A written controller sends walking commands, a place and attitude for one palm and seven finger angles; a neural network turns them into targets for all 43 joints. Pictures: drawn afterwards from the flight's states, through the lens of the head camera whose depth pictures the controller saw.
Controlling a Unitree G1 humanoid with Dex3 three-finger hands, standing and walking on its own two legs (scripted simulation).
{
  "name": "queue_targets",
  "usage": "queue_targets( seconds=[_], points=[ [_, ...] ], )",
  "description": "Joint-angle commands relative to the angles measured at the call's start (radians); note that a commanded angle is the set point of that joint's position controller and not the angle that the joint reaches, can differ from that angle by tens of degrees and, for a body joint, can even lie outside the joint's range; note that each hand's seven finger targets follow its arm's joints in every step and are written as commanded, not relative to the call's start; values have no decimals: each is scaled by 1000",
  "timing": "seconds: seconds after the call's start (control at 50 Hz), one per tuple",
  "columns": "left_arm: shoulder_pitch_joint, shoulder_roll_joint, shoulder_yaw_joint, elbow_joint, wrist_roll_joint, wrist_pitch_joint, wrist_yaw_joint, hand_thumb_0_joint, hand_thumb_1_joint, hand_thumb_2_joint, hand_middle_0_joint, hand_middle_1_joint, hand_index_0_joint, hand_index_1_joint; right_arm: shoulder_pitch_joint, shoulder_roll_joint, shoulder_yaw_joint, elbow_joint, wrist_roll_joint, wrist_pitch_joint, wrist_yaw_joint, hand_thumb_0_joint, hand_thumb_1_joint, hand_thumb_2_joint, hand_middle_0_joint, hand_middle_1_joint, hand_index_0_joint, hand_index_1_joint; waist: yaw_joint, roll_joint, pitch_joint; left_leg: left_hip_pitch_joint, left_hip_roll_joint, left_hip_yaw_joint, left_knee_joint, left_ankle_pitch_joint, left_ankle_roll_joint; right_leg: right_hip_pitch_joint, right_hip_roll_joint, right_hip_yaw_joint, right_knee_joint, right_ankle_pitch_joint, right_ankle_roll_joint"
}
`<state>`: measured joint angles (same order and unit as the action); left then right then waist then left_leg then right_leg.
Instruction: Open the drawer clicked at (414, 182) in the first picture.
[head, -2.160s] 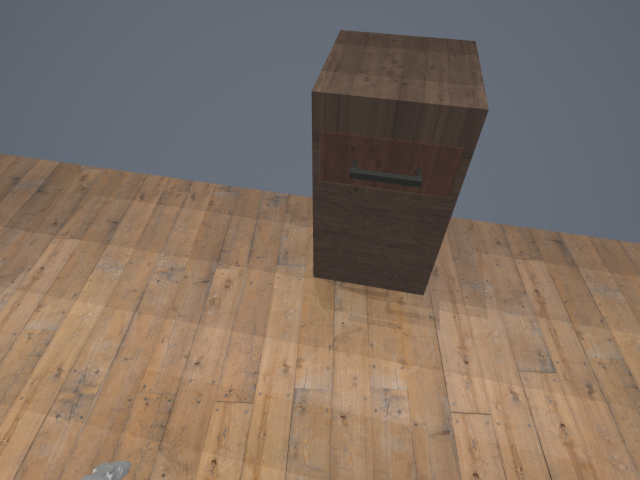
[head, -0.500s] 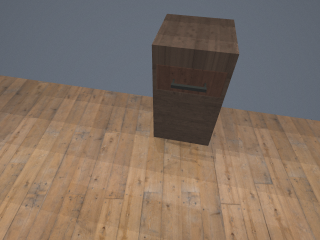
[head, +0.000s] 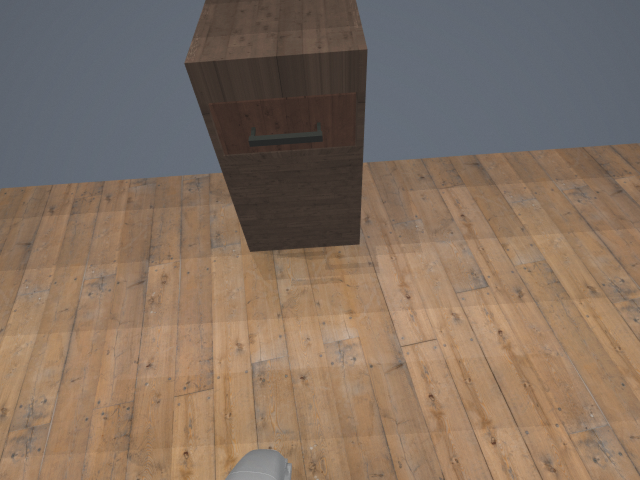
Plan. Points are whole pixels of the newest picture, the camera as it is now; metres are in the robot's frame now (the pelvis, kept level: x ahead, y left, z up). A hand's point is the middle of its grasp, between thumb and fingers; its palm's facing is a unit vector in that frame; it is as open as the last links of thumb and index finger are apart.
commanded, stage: walk to a spot facing it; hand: left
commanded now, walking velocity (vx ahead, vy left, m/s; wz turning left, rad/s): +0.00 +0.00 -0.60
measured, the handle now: (286, 133) +0.95 +0.20 -0.19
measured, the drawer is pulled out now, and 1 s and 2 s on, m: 0.00 0.00 0.00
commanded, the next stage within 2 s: turn to face it in 1.38 s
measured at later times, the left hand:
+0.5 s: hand out of the picture +0.10 +0.28 -0.17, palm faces -0.20 -0.95 -0.23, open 7.4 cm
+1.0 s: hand (251, 437) +0.19 +0.14 -0.16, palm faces -0.63 -0.75 -0.20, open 7.4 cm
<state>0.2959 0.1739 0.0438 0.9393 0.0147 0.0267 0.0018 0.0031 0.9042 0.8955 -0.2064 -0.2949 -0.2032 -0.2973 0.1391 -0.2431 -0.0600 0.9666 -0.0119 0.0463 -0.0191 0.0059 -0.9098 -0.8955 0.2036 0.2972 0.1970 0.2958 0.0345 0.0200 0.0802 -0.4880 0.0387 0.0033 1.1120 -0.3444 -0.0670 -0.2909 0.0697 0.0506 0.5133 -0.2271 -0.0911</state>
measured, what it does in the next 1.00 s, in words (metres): steps on the spot, turning right: left foot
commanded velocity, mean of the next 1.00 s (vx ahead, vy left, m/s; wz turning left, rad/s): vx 0.07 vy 0.00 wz -0.60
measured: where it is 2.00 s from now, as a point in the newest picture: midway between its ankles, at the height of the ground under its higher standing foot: outside the picture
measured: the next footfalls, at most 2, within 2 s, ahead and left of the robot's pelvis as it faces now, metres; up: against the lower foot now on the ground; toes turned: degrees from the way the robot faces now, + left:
left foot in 0.42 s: +0.05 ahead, +0.16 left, +0.00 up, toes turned -17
right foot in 1.02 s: -0.07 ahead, -0.05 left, +0.00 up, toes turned -44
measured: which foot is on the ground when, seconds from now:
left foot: up 0.00-0.40, down 0.42-1.00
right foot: down 0.00-0.42, up 0.44-1.00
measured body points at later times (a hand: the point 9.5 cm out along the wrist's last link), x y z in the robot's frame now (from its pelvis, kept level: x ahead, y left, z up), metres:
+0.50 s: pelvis -0.01 +0.08 +0.00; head +0.02 +0.10 +0.45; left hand +0.11 +0.33 -0.16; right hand +0.03 -0.20 -0.11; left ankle +0.01 +0.17 -0.74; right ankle -0.01 -0.05 -0.70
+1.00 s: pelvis -0.01 +0.06 -0.01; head +0.00 +0.03 +0.44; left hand +0.22 +0.18 -0.14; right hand -0.21 -0.12 -0.16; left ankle +0.01 +0.17 -0.74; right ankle -0.10 -0.02 -0.73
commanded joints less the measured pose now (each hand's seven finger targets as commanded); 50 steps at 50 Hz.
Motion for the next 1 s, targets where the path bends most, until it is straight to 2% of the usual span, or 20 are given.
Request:
queue_targets(
  seconds=[0.0,0.14,0.22,0.28,0.32,0.36,0.38,0.4,0.42,0.44,0.46,0.5,0.54,0.62,0.72,0.76,0.88,0.92,0.96,0.98],
  points=[
    [55,209,63,-58,-2,-24,15,0,900,900,-200,-300,-200,-300,-28,-82,-23,-87,-5,-19,-12,0,-900,-900,200,300,200,300,7,-117,-151,-115,14,-51,5,31,-11,219,-236,347,-185,303,-26],
    [55,210,68,-67,5,-16,13,0,900,900,-200,-300,-200,-300,-57,-89,-23,-117,-5,-17,-17,0,-900,-900,200,300,200,300,16,-148,-127,-88,3,-69,-69,6,-12,178,-225,427,-210,199,-42],
    [45,230,72,-74,11,-11,14,0,900,900,-200,-300,-200,-300,-76,-81,-18,-143,2,-27,-16,0,-900,-900,200,300,200,300,23,-156,-140,-25,-16,-61,-221,-50,-2,172,-222,478,-193,225,-85],
    [16,247,77,-88,13,-3,13,0,900,900,-200,-300,-200,-300,-60,-79,-15,-150,10,-34,-17,0,-900,-900,200,300,200,300,21,-172,-147,74,-40,-61,-360,-67,18,117,-206,510,-187,250,-85],
    [-25,257,78,-102,15,1,14,0,900,900,-200,-300,-200,-300,-8,-74,-16,-147,17,-41,-20,0,-900,-900,200,300,200,300,-6,-170,-151,171,-51,-57,-483,-50,31,60,-198,521,-173,255,-67],
    [-68,256,77,-116,7,7,9,0,900,900,-200,-300,-200,-300,89,-87,-19,-124,18,-50,-26,0,-900,-900,200,300,200,300,-51,-167,-168,377,-59,-44,-672,71,51,-63,-134,483,-136,155,-3],
    [-82,221,71,-130,3,8,6,0,900,900,-200,-300,-200,-300,142,-127,-25,-114,15,-60,-33,0,-900,-900,200,300,200,300,-80,-69,-181,519,38,-126,-773,60,80,-199,-55,404,-45,14,43],
    [-53,162,62,-142,-6,10,-6,0,900,900,-200,-300,-200,-300,120,-218,-41,-129,1,-63,-33,0,-900,-900,200,300,200,300,-69,233,-152,575,292,-398,-902,-45,139,-387,87,215,190,-233,92],
    [-69,185,71,-147,6,6,-6,0,900,900,-200,-300,-200,-300,76,-242,-43,-159,6,-53,-27,0,-900,-900,200,300,200,300,-55,255,-108,390,436,-472,-919,-14,202,-359,36,83,425,-312,137],
    [-45,215,87,-134,17,10,-12,0,900,900,-200,-300,-200,-300,10,-197,-27,-184,-3,-52,-24,0,-900,-900,200,300,200,300,-22,162,-71,248,410,-438,-932,-33,236,-308,-8,78,579,-262,152],
    [-26,224,96,-98,28,19,-18,0,900,900,-200,-300,-200,-300,-41,-140,-11,-183,-6,-57,-27,0,-900,-900,200,300,200,300,10,116,-34,203,310,-318,-916,32,193,-284,-11,78,659,-181,159],
    [8,183,87,-79,26,27,-34,0,900,900,-200,-300,-200,-300,-42,-124,-1,-186,-8,-64,-29,0,-900,-900,200,300,200,300,25,91,-38,217,216,-136,-871,154,164,-290,-27,31,768,-99,164],
    [-3,160,76,-77,21,29,-37,0,900,900,-200,-300,-200,-300,20,-111,2,-162,-7,-70,-30,0,-900,-900,200,300,200,300,6,105,-54,304,192,-71,-832,276,153,-330,-39,7,771,-81,171],
    [-83,149,65,-91,13,30,-34,0,900,900,-200,-300,-200,-300,169,-107,-3,-109,-4,-75,-35,0,-900,-900,200,300,200,300,-50,122,-55,441,235,-72,-798,474,174,-371,-76,-9,678,-102,187],
    [-131,134,59,-92,6,42,-34,0,900,900,-200,-300,-200,-300,211,-123,-14,-78,-6,-73,-34,0,-900,-900,200,300,200,300,-64,137,-50,455,287,-44,-805,471,205,-330,-107,-32,574,-142,185],
    [-159,126,56,-102,6,44,-37,0,900,900,-200,-300,-200,-300,214,-124,-19,-70,-8,-71,-31,0,-900,-900,200,300,200,300,-70,125,-47,433,304,-22,-808,432,219,-299,-124,-47,514,-161,178],
    [-232,97,45,-130,13,23,-57,0,900,900,-200,-300,-200,-300,235,-160,-37,-30,-21,-75,-12,0,-900,-900,200,300,200,300,-96,142,-65,385,363,23,-854,-33,203,-158,-127,-133,242,-229,127],
    [-224,96,47,-127,13,13,-56,0,900,900,-200,-300,-200,-300,236,-155,-37,-19,-22,-75,-5,0,-900,-900,200,300,200,300,-86,121,-61,343,363,44,-825,-74,181,-78,-109,-153,148,-229,106],
    [-98,116,55,-84,14,-5,-48,0,900,900,-200,-300,-200,-300,218,-146,-30,-21,-21,-73,1,0,-900,-900,200,300,200,300,-17,30,-107,220,322,143,-622,-73,115,184,-81,-180,-50,-114,75],
    [37,209,70,-43,19,-22,-36,0,900,900,-200,-300,-200,-300,211,-108,-18,-41,-5,-71,12,0,-900,-900,200,300,200,300,49,-189,-184,30,237,275,-335,-89,53,433,-243,31,-182,-234,11]
  ],
)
